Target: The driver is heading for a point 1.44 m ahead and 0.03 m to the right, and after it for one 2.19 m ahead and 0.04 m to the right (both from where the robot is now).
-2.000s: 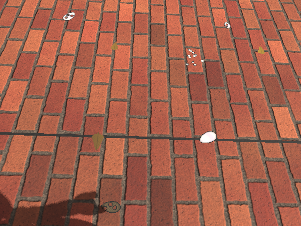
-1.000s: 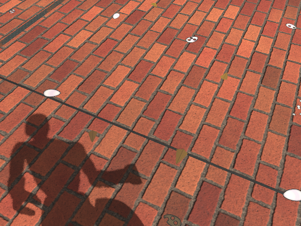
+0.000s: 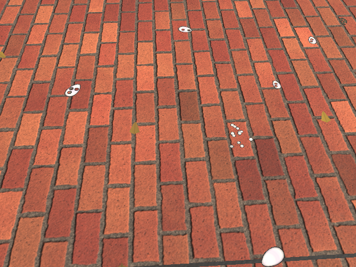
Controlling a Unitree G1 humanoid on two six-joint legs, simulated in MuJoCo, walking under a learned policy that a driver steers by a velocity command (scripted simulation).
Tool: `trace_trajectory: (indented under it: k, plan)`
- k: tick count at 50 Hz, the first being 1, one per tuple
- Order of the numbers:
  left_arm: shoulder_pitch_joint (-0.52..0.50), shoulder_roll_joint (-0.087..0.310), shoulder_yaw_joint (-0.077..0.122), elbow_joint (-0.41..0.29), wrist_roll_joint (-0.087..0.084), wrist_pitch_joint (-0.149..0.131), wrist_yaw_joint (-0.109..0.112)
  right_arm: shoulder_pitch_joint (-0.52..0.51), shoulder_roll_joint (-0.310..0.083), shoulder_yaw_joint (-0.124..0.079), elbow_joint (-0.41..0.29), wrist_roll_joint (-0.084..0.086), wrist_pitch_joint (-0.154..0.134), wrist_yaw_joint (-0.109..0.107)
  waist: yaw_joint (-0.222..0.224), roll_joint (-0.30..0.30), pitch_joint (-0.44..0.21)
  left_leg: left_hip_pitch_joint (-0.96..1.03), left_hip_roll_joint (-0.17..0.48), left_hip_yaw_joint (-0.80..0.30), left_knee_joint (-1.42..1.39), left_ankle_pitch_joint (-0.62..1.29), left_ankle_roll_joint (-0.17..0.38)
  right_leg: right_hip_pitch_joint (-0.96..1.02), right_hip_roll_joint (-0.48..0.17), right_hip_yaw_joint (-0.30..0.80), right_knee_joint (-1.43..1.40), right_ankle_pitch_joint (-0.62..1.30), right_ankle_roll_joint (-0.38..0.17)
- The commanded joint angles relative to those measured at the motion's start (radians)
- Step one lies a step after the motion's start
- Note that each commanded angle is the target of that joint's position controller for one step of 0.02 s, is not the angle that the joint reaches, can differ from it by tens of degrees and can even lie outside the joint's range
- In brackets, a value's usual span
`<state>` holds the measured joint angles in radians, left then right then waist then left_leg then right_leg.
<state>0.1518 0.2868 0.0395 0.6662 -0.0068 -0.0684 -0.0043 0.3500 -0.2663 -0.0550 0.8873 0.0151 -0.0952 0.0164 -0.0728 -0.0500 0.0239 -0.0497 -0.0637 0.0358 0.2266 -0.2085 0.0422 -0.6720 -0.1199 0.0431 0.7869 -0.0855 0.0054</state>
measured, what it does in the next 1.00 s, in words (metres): walks ahead: right foot, then left foot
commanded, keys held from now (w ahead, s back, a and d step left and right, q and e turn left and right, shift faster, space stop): w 1.00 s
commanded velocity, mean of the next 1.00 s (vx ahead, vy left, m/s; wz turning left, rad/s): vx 0.50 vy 0.00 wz -0.02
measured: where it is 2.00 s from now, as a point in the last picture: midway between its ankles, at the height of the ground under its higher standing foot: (168, 123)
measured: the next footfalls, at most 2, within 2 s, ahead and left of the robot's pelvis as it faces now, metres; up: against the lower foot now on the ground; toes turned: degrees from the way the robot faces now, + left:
right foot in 0.18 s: +0.30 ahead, -0.14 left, +0.00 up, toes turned -2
left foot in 0.70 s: +0.58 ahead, +0.10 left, +0.00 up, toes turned +2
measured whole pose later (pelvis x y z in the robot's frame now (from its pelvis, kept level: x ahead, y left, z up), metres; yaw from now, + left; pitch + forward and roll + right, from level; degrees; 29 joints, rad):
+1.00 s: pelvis +0.57 +0.02 +0.00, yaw +0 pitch +1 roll +1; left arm 0.17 0.30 0.05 0.75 0.00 -0.06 0.00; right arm 0.33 -0.27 -0.04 0.89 0.00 -0.08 0.02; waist -0.06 -0.05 0.02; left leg -0.10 -0.07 0.05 0.25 -0.17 0.07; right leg -0.67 -0.13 0.05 0.85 -0.08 0.02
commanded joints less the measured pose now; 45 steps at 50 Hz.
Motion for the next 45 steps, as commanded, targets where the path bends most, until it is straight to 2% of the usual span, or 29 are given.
trace_trajectory:
  k: [1, 4, 6, 7, 8, 9, 10, 11, 12, 13, 14, 15, 17, 19, 21, 25, 27, 30, 32, 33, 34, 35, 36, 37, 38, 39, 40, 42, 45]
  plan:
    - [-0.098, 0.03, 0.0, -0.085, -0.006, -0.023, -0.015, -0.032, -0.184, -0.035, -0.062, 0.012, -0.01, -0.007, 0.0, 0.103, 0.041, -0.104, 0.237, -0.109, -0.109, 0.221, 0.159, 0.104, 0.035, -0.043, -0.163, 0.153, 0.004]
    - [-0.148, 0.056, 0.009, -0.112, -0.012, -0.026, -0.028, 0.011, -0.2, -0.037, -0.038, 0.018, 0.009, -0.009, 0.001, 0.108, 0.05, 0.014, 0.293, -0.125, -0.062, 0.261, 0.137, 0.089, 0.049, -0.027, -0.24, 0.124, -0.027]
    - [-0.123, 0.081, 0.02, -0.113, -0.009, -0.026, -0.033, 0.014, -0.214, -0.041, -0.031, 0.015, 0.025, -0.013, 0.032, 0.118, 0.024, 0.084, 0.312, -0.123, 0.012, 0.398, 0.115, 0.139, 0.071, -0.039, -0.265, 0.048, -0.055]
    - [-0.053, 0.103, 0.033, -0.097, -0.006, -0.025, -0.032, 0.001, -0.223, -0.043, -0.032, 0.014, 0.032, -0.015, 0.079, 0.126, -0.022, 0.094, 0.297, -0.102, 0.108, 0.553, 0.1, 0.242, 0.099, -0.065, -0.283, 0.027, -0.076]
    - [0.091, 0.141, 0.056, -0.055, -0.004, -0.022, -0.026, -0.004, -0.207, -0.035, -0.035, 0.008, 0.038, -0.018, 0.153, 0.114, -0.112, 0.051, 0.253, -0.064, 0.287, 0.657, 0.075, 0.441, 0.125, -0.09, -0.295, 0.031, -0.106]
    - [0.266, 0.205, 0.077, -0.022, 0.002, -0.015, -0.015, 0.002, -0.158, -0.012, -0.058, -0.015, 0.038, -0.02, 0.221, 0.038, -0.255, -0.129, 0.203, -0.029, 0.576, 0.452, 0.039, 0.735, -0.014, 0.053, -0.248, 0.058, -0.16]
    - [0.315, 0.304, 0.094, -0.005, 0.012, -0.013, -0.018, 0.141, -0.026, 0.028, -0.079, -0.014, 0.018, -0.011, 0.145, -0.25, -0.398, -0.522, 0.017, -0.027, 0.958, -0.203, -0.026, 1.066, -0.262, 0.56, -0.353, -0.171, -0.333]
    - [0.327, 0.195, 0.069, -0.009, 0.003, -0.012, -0.02, 0.088, -0.122, 0.009, -0.06, 0.006, -0.003, -0.003, 0.188, -0.183, -0.418, -0.639, 0.037, -0.16, 1.08, -0.357, -0.018, 1.071, -0.266, 0.708, -0.464, -0.278, -0.327]
    - [0.252, 0.16, 0.054, -0.015, 0.004, -0.014, -0.018, -0.012, -0.181, -0.008, -0.095, 0.031, -0.014, 0.002, 0.183, -0.125, -0.253, -0.712, 0.088, -0.145, 1.106, -0.291, -0.005, 0.955, -0.235, 0.554, -0.476, -0.238, -0.285]
    - [0.189, 0.144, 0.048, -0.021, 0.007, -0.015, -0.017, -0.076, -0.17, -0.003, -0.111, 0.027, -0.019, -0.001, 0.157, -0.041, -0.169, -0.696, 0.136, -0.118, 1.064, -0.205, -0.002, 0.819, -0.195, 0.433, -0.487, -0.118, -0.266]
    - [0.141, 0.124, 0.042, -0.021, 0.012, -0.016, -0.02, -0.107, -0.16, -0.005, -0.117, 0.008, -0.018, -0.003, 0.129, -0.001, -0.103, -0.665, 0.165, -0.109, 0.999, -0.153, -0.007, 0.699, -0.16, 0.346, -0.512, -0.003, -0.257]
    - [0.115, 0.106, 0.036, -0.023, 0.02, -0.022, -0.02, -0.091, -0.152, -0.008, -0.113, 0.003, -0.008, -0.002, 0.094, -0.02, -0.092, -0.601, 0.191, -0.118, 0.96, -0.114, -0.012, 0.623, -0.136, 0.293, -0.541, 0.059, -0.251]
    - [0.1, 0.103, 0.038, -0.012, 0.011, -0.034, -0.022, -0.059, -0.113, 0.0, -0.1, 0.001, 0.014, -0.003, 0.063, -0.022, -0.08, -0.546, 0.198, -0.108, 0.902, -0.087, -0.029, 0.552, -0.117, 0.231, -0.598, 0.1, -0.264]
    - [0.107, 0.122, 0.044, 0.008, 0.004, -0.044, -0.019, -0.095, -0.093, 0.007, -0.112, -0.008, 0.03, -0.007, 0.055, -0.011, -0.041, -0.57, 0.205, -0.099, 0.819, -0.04, -0.049, 0.511, -0.114, 0.174, -0.638, 0.132, -0.272]
    - [0.126, 0.138, 0.049, 0.028, 0.004, -0.042, -0.012, -0.168, -0.087, 0.012, -0.133, -0.016, 0.031, -0.006, 0.071, 0.006, -0.01, -0.604, 0.208, -0.096, 0.694, 0.071, -0.064, 0.512, -0.1, 0.123, -0.664, 0.125, -0.265]
    - [0.17, 0.163, 0.054, 0.062, -0.003, -0.032, -0.001, -0.304, -0.072, 0.021, -0.16, -0.01, 0.016, 0.008, 0.12, 0.004, 0.026, -0.548, 0.166, -0.058, 0.435, 0.284, -0.067, 0.514, -0.058, 0.03, -0.674, 0.086, -0.22]
    - [0.215, 0.175, 0.058, 0.089, -0.008, -0.025, 0.0, -0.362, -0.076, 0.022, -0.178, -0.004, 0.011, 0.015, 0.144, 0.001, 0.037, -0.535, 0.15, -0.051, 0.374, 0.31, -0.061, 0.553, -0.077, 0.031, -0.662, 0.065, -0.215]
    - [0.242, 0.181, 0.063, 0.121, -0.014, -0.009, 0.004, -0.408, -0.095, 0.016, -0.204, 0.0, 0.004, 0.029, 0.144, -0.008, 0.049, -0.562, 0.141, -0.063, 0.307, 0.244, -0.027, 0.661, -0.125, 0.048, -0.612, 0.095, -0.198]
    - [0.237, 0.189, 0.067, 0.134, -0.016, 0.002, 0.01, -0.385, -0.113, 0.009, -0.203, -0.001, 0.0, 0.035, 0.12, -0.022, 0.032, -0.523, 0.127, -0.053, 0.282, 0.17, -0.001, 0.718, -0.144, 0.054, -0.56, 0.179, -0.18]
    - [0.222, 0.195, 0.068, 0.135, -0.015, 0.008, 0.012, -0.337, -0.129, 0.001, -0.191, -0.002, -0.002, 0.034, 0.088, -0.033, 0.003, -0.445, 0.104, -0.028, 0.267, 0.141, 0.016, 0.729, -0.135, 0.042, -0.499, 0.304, -0.166]
    - [0.208, 0.187, 0.064, 0.135, -0.013, 0.015, 0.015, -0.224, -0.159, -0.018, -0.156, -0.005, -0.003, 0.029, 0.027, -0.026, -0.066, -0.287, 0.071, 0.004, 0.244, 0.141, 0.04, 0.71, -0.093, 0.006, -0.362, 0.446, -0.142]
    - [0.217, 0.149, 0.047, 0.125, -0.001, 0.018, 0.019, -0.059, -0.214, -0.043, -0.112, -0.008, -0.001, 0.019, -0.037, 0.006, -0.19, -0.028, 0.124, -0.047, 0.279, 0.165, 0.08, 0.596, -0.04, -0.037, -0.141, 0.386, -0.108]
    - [0.318, 0.058, 0.016, 0.093, 0.007, 0.002, 0.012, 0.055, -0.316, -0.068, -0.098, -0.024, 0.008, 0.011, -0.019, 0.213, -0.34, 0.369, 0.378, -0.464, 0.267, 0.038, 0.228, 0.199, 0.099, -0.088, 0.252, 0.032, -0.028]
    - [0.307, 0.055, 0.011, 0.103, -0.001, -0.018, 0.011, 0.081, -0.262, -0.053, -0.088, -0.005, 0.012, 0.015, -0.035, 0.308, -0.396, 0.437, 0.446, -0.766, 0.097, -0.121, 0.281, 0.015, 0.178, 0.038, 0.434, -0.494, -0.014]
    - [0.232, 0.143, 0.035, 0.084, -0.03, -0.033, 0.003, 0.024, -0.211, -0.035, -0.094, 0.002, 0.011, 0.015, -0.037, 0.231, -0.259, 0.339, 0.423, -0.669, 0.067, -0.214, 0.237, -0.089, 0.116, 0.086, 0.512, -0.462, -0.03]
    - [0.162, 0.151, 0.035, 0.062, -0.037, -0.039, 0.002, -0.043, -0.182, -0.027, -0.108, -0.002, 0.011, 0.014, -0.013, 0.174, -0.158, 0.206, 0.39, -0.54, 0.05, -0.179, 0.206, -0.099, 0.061, 0.05, 0.487, -0.374, -0.044]
    - [0.122, 0.145, 0.036, 0.056, -0.021, -0.038, 0.006, -0.101, -0.152, -0.018, -0.114, -0.011, 0.009, 0.016, 0.014, 0.12, -0.081, 0.069, 0.352, -0.447, 0.018, -0.093, 0.193, -0.07, 0.023, 0.03, 0.425, -0.295, -0.042]
    - [0.152, 0.119, 0.039, 0.067, -0.007, -0.018, 0.007, -0.154, -0.116, -0.008, -0.12, -0.026, 0.0, 0.018, 0.069, 0.152, -0.051, -0.075, 0.298, -0.342, -0.036, 0.043, 0.182, 0.044, -0.02, 0.038, 0.345, -0.204, -0.032]
    - [0.142, 0.084, 0.032, 0.063, 0.001, 0.003, 0.013, -0.138, -0.142, -0.017, -0.096, -0.018, -0.014, 0.012, 0.087, 0.13, -0.027, -0.128, 0.283, -0.241, -0.089, 0.192, 0.206, 0.044, -0.029, 0.022, 0.261, -0.129, 0.0]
